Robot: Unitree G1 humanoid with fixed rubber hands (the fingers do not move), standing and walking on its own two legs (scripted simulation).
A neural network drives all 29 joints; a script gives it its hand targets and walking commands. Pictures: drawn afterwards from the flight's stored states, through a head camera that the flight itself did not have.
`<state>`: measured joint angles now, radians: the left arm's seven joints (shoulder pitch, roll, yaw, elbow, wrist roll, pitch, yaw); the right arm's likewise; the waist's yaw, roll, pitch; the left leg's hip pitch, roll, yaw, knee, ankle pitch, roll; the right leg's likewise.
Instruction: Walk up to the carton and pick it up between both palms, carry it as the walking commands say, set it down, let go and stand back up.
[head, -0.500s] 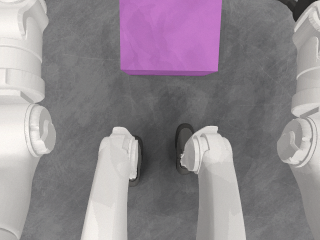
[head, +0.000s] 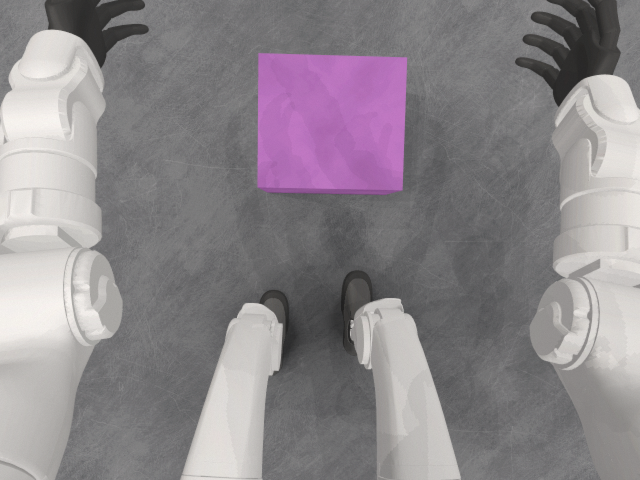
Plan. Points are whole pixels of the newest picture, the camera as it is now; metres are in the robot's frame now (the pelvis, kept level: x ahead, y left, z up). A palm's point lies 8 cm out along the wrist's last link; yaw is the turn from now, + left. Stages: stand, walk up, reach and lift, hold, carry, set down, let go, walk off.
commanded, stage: set down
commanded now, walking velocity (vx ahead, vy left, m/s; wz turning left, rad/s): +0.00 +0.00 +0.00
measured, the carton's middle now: (329, 132) +0.55 -0.03 -0.55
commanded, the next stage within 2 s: let go in 0.12 s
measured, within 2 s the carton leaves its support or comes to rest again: neither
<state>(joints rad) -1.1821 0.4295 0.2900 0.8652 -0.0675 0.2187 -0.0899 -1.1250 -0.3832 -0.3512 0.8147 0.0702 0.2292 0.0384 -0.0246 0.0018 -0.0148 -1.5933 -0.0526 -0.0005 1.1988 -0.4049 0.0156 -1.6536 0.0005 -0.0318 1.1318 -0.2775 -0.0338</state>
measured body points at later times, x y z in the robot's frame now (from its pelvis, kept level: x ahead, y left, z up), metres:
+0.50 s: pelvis +0.03 +0.00 +0.07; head +0.30 +0.00 +0.43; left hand +0.46 +0.23 -0.04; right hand +0.44 -0.25 -0.05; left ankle +0.05 +0.10 -0.60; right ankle +0.10 -0.10 -0.60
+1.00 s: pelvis +0.08 +0.00 +0.13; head +0.15 -0.01 +0.58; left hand +0.29 +0.23 +0.06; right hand +0.26 -0.24 +0.05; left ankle +0.05 +0.10 -0.60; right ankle +0.10 -0.10 -0.60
